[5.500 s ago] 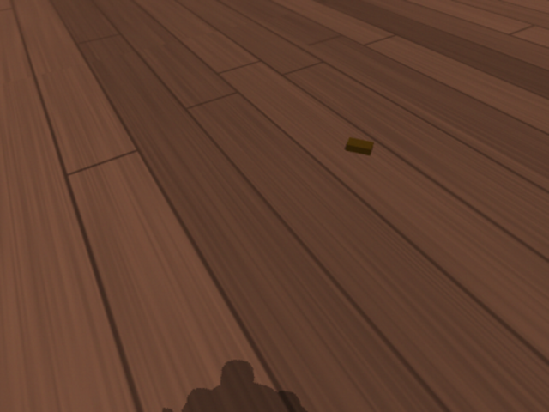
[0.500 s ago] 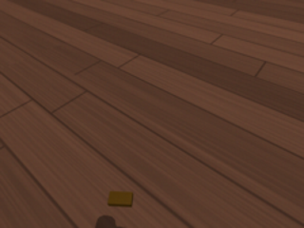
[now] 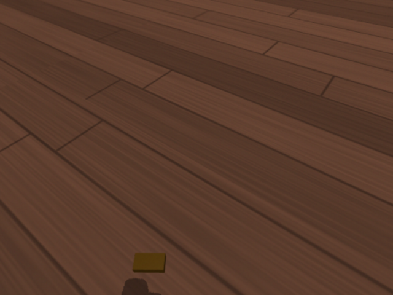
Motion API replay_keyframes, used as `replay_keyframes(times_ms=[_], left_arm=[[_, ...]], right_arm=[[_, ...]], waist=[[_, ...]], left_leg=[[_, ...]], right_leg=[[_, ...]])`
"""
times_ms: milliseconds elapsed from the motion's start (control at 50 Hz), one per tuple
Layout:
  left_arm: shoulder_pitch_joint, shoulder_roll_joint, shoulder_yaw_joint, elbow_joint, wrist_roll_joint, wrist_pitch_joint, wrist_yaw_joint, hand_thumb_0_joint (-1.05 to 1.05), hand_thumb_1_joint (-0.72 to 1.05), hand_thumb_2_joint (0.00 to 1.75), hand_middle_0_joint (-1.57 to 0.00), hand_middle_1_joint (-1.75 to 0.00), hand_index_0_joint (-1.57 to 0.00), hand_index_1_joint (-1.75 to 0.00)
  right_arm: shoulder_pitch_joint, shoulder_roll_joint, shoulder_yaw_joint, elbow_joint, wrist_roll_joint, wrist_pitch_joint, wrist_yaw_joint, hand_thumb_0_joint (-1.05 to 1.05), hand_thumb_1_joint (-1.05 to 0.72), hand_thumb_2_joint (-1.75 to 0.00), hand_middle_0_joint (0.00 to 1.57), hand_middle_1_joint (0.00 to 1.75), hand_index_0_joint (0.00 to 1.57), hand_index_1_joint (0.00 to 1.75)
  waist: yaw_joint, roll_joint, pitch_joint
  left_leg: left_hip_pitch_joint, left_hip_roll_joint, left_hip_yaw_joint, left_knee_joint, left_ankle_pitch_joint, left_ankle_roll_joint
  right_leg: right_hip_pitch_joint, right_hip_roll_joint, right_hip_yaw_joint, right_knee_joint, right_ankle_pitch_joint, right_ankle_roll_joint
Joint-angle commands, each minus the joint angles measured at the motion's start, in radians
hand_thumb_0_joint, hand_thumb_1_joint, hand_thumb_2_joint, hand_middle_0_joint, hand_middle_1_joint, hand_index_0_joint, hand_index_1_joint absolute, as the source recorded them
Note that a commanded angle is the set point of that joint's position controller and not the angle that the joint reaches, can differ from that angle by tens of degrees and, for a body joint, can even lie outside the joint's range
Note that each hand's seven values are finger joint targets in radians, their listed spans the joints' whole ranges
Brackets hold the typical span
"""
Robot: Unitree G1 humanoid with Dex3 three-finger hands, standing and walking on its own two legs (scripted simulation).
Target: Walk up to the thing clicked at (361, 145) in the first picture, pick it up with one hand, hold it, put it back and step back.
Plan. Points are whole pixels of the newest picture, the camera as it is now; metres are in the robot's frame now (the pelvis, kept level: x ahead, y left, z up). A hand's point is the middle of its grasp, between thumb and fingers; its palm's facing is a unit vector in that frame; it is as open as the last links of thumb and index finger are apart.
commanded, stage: walk up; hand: left
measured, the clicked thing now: (149, 262) +0.45 +0.26 -0.76
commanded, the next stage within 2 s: stand in 0.78 s
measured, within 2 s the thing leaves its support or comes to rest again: neither
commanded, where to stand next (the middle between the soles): +0.03 +0.00 m, yaw +0 degrees
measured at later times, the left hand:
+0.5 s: hand out of the picture +0.10 +0.26 -0.15, palm faces -0.03 -0.94 -0.35, open 7.4 cm
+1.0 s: hand out of the picture +0.09 +0.25 -0.15, palm faces -0.03 -0.94 -0.35, open 7.4 cm
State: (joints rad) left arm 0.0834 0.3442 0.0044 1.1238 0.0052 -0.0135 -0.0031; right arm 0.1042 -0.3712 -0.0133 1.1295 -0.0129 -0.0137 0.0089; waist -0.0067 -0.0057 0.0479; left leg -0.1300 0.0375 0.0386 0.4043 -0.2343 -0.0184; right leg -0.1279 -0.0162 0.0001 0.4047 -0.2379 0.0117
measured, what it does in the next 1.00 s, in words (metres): stands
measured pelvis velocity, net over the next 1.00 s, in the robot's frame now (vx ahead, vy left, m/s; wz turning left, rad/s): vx -0.01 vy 0.00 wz -0.02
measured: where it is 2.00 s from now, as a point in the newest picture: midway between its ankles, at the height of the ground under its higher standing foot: outside the picture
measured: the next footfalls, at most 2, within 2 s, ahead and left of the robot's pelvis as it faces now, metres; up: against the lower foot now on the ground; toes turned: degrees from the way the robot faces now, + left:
none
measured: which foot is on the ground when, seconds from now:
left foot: down 0.00-1.00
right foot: down 0.00-1.00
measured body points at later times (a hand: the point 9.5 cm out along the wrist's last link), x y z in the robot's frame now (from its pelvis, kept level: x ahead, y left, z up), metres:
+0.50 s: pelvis +0.00 +0.00 +0.00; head +0.01 +0.00 +0.45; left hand +0.10 +0.30 -0.13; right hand +0.08 -0.30 -0.13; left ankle -0.01 +0.13 -0.74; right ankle -0.01 -0.13 -0.74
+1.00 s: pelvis -0.01 +0.00 +0.01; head +0.00 +0.00 +0.45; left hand +0.09 +0.30 -0.12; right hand +0.08 -0.30 -0.13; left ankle -0.01 +0.13 -0.74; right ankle -0.01 -0.13 -0.74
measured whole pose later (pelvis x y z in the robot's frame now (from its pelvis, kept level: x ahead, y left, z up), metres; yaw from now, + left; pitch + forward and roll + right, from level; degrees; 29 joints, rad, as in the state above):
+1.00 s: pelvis -0.01 +0.00 +0.01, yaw -1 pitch -2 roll +0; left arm 0.08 0.34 0.00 1.12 0.01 -0.01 0.00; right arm 0.08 -0.35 0.00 1.13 -0.01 0.00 0.01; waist -0.01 0.00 0.06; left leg -0.09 0.04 0.06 0.31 -0.18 -0.02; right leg -0.10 -0.02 0.02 0.32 -0.18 0.02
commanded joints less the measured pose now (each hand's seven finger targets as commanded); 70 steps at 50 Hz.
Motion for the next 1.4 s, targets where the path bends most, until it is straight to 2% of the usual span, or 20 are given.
replay_keyframes(times_ms=[0,80,320,400,440,460,600,720,740,760,800,880,940,980,1000,1140,1260,1320,1340,1380], left_arm=[[-0.045,0.223,0.037,-0.063,0.0,-0.017,0.01,0.0,0.9,0.9,-0.2,-0.3,-0.2,-0.3],[-0.054,0.221,0.039,-0.065,-0.001,-0.015,0.009,0.0,0.9,0.9,-0.2,-0.3,-0.2,-0.3],[-0.057,0.221,0.04,-0.067,0.004,-0.012,0.007,0.0,0.9,0.9,-0.2,-0.3,-0.2,-0.3],[-0.041,0.214,0.04,-0.066,0.001,-0.012,0.006,0.0,0.9,0.9,-0.2,-0.3,-0.2,-0.3],[-0.048,0.214,0.04,-0.07,0.003,-0.012,0.007,0.0,0.9,0.9,-0.2,-0.3,-0.2,-0.3],[-0.038,0.213,0.039,-0.068,0.001,-0.013,0.007,0.0,0.9,0.9,-0.2,-0.3,-0.2,-0.3],[-0.039,0.215,0.04,-0.07,0.004,-0.013,0.009,0.0,0.9,0.9,-0.2,-0.3,-0.2,-0.3],[-0.029,0.215,0.042,-0.068,0.005,-0.014,0.01,0.0,0.9,0.9,-0.2,-0.3,-0.2,-0.3],[-0.021,0.216,0.041,-0.073,0.005,-0.015,0.01,0.0,0.9,0.9,-0.2,-0.3,-0.2,-0.3],[-0.044,0.225,0.038,-0.067,-0.001,-0.018,0.015,0.0,0.9,0.9,-0.2,-0.3,-0.2,-0.3],[-0.031,0.216,0.036,-0.063,-0.005,-0.019,0.017,0.0,0.9,0.9,-0.2,-0.3,-0.2,-0.3],[-0.029,0.217,0.035,-0.057,-0.001,-0.017,0.018,0.0,0.9,0.9,-0.2,-0.3,-0.2,-0.3],[-0.036,0.219,0.033,-0.054,0.0,-0.015,0.018,0.0,0.9,0.9,-0.2,-0.3,-0.2,-0.3],[-0.039,0.223,0.035,-0.053,0.001,-0.014,0.017,0.0,0.9,0.9,-0.2,-0.3,-0.2,-0.3],[-0.034,0.221,0.033,-0.052,0.003,-0.014,0.016,0.0,0.9,0.9,-0.2,-0.3,-0.2,-0.3],[-0.037,0.219,0.033,-0.047,0.0,-0.019,0.013,0.0,0.9,0.9,-0.2,-0.3,-0.2,-0.3],[-0.028,0.226,0.036,-0.046,0.003,-0.015,0.011,0.0,0.9,0.9,-0.2,-0.3,-0.2,-0.3],[-0.023,0.226,0.038,-0.047,0.005,-0.014,0.011,0.0,0.9,0.9,-0.2,-0.3,-0.2,-0.3],[-0.023,0.225,0.036,-0.046,0.005,-0.016,0.01,0.0,0.9,0.9,-0.2,-0.3,-0.2,-0.3],[-0.016,0.224,0.036,-0.047,0.003,-0.018,0.01,0.0,0.9,0.9,-0.2,-0.3,-0.2,-0.3]], right_arm=[[-0.061,-0.205,-0.039,-0.063,0.002,-0.025,-0.015,0.0,-0.9,-0.9,0.2,0.3,0.2,0.3],[-0.051,-0.209,-0.039,-0.06,0.003,-0.027,-0.016,0.0,-0.9,-0.9,0.2,0.3,0.2,0.3],[-0.045,-0.211,-0.042,-0.063,0.003,-0.025,-0.017,0.0,-0.9,-0.9,0.2,0.3,0.2,0.3],[-0.045,-0.202,-0.04,-0.068,0.004,-0.027,-0.016,0.0,-0.9,-0.9,0.2,0.3,0.2,0.3],[-0.038,-0.204,-0.042,-0.067,0.004,-0.027,-0.016,0.0,-0.9,-0.9,0.2,0.3,0.2,0.3],[-0.049,-0.202,-0.04,-0.068,0.004,-0.027,-0.015,0.0,-0.9,-0.9,0.2,0.3,0.2,0.3],[-0.046,-0.196,-0.042,-0.069,0.003,-0.023,-0.014,0.0,-0.9,-0.9,0.2,0.3,0.2,0.3],[-0.047,-0.195,-0.045,-0.074,0.004,-0.022,-0.014,0.0,-0.9,-0.9,0.2,0.3,0.2,0.3],[-0.044,-0.196,-0.044,-0.076,0.004,-0.022,-0.015,0.0,-0.9,-0.9,0.2,0.3,0.2,0.3],[-0.082,-0.189,-0.038,-0.074,0.008,-0.019,-0.017,0.0,-0.9,-0.9,0.2,0.3,0.2,0.3],[-0.072,-0.194,-0.038,-0.07,0.01,-0.018,-0.018,0.0,-0.9,-0.9,0.2,0.3,0.2,0.3],[-0.067,-0.191,-0.035,-0.06,0.008,-0.013,-0.018,0.0,-0.9,-0.9,0.2,0.3,0.2,0.3],[-0.072,-0.186,-0.031,-0.054,0.007,-0.01,-0.016,0.0,-0.9,-0.9,0.2,0.3,0.2,0.3],[-0.074,-0.19,-0.031,-0.049,0.006,-0.01,-0.015,0.0,-0.9,-0.9,0.2,0.3,0.2,0.3],[-0.082,-0.19,-0.031,-0.049,0.005,-0.01,-0.014,0.0,-0.9,-0.9,0.2,0.3,0.2,0.3],[-0.068,-0.188,-0.031,-0.041,0.002,-0.015,-0.01,0.0,-0.9,-0.9,0.2,0.3,0.2,0.3],[-0.059,-0.189,-0.036,-0.037,0.0,-0.015,-0.009,0.0,-0.9,-0.9,0.2,0.3,0.2,0.3],[-0.058,-0.191,-0.037,-0.037,-0.001,-0.014,-0.009,0.0,-0.9,-0.9,0.2,0.3,0.2,0.3],[-0.053,-0.188,-0.037,-0.036,0.0,-0.015,-0.007,0.0,-0.9,-0.9,0.2,0.3,0.2,0.3],[-0.051,-0.19,-0.037,-0.035,0.0,-0.015,-0.007,0.0,-0.9,-0.9,0.2,0.3,0.2,0.3]], waist=[[0.006,0.023,-0.084],[0.001,0.016,-0.089],[-0.004,-0.01,-0.067],[0.004,-0.008,-0.083],[-0.003,-0.005,-0.088],[0.005,0.001,-0.084],[-0.001,0.004,-0.067],[0.0,-0.001,-0.07],[0.003,0.002,-0.077],[0.001,0.007,-0.056],[0.001,0.012,-0.08],[-0.001,-0.002,-0.103],[-0.004,-0.003,-0.087],[-0.003,0.009,-0.08],[0.0,0.007,-0.082],[-0.001,0.001,-0.068],[0.0,-0.009,-0.036],[0.0,0.007,-0.048],[-0.001,-0.002,-0.04],[0.002,-0.006,-0.06]], left_leg=[[0.026,0.087,-0.067,-0.066,0.184,0.055],[0.037,0.089,-0.063,-0.07,0.21,0.054],[0.046,0.084,-0.052,-0.08,0.161,0.055],[0.074,0.091,-0.054,-0.084,0.202,0.054],[0.069,0.092,-0.053,-0.084,0.204,0.054],[0.078,0.093,-0.052,-0.089,0.208,0.052],[0.061,0.087,-0.049,-0.097,0.164,0.05],[0.073,0.091,-0.043,-0.094,0.188,0.051],[0.085,0.093,-0.04,-0.094,0.195,0.051],[0.07,0.113,-0.063,-0.102,0.308,0.04],[0.093,0.113,-0.058,-0.096,0.349,0.032],[0.108,0.112,-0.053,-0.108,0.31,0.031],[0.083,0.106,-0.06,-0.137,0.199,0.024],[0.076,0.106,-0.062,-0.145,0.145,0.029],[0.086,0.11,-0.066,-0.145,0.176,0.03],[0.071,0.109,-0.07,-0.147,0.176,0.031],[0.035,0.101,-0.082,-0.163,0.06,0.029],[0.034,0.103,-0.083,-0.163,0.042,0.035],[0.027,0.103,-0.088,-0.165,0.055,0.031],[0.049,0.105,-0.087,-0.154,0.09,0.035]], right_leg=[[0.017,-0.096,0.075,-0.061,0.223,-0.045],[0.022,-0.091,0.076,-0.059,0.245,-0.044],[-0.003,-0.083,0.082,-0.064,0.224,-0.043],[0.001,-0.085,0.084,-0.065,0.245,-0.04],[0.011,-0.087,0.084,-0.065,0.253,-0.042],[0.004,-0.085,0.084,-0.066,0.261,-0.037],[0.0,-0.082,0.088,-0.071,0.238,-0.039],[0.004,-0.08,0.087,-0.075,0.262,-0.038],[0.005,-0.085,0.088,-0.075,0.267,-0.039],[0.007,-0.112,0.095,-0.091,0.355,-0.032],[0.029,-0.113,0.09,-0.092,0.392,-0.025],[0.044,-0.115,0.086,-0.11,0.356,-0.025],[0.026,-0.108,0.084,-0.136,0.241,-0.021],[0.023,-0.111,0.092,-0.144,0.204,-0.024],[0.013,-0.11,0.087,-0.141,0.22,-0.024],[0.006,-0.117,0.095,-0.155,0.221,-0.023],[-0.025,-0.104,0.089,-0.17,0.07,-0.021],[-0.018,-0.114,0.098,-0.171,0.088,-0.028],[-0.021,-0.108,0.092,-0.164,0.076,-0.024],[-0.016,-0.114,0.098,-0.165,0.12,-0.025]])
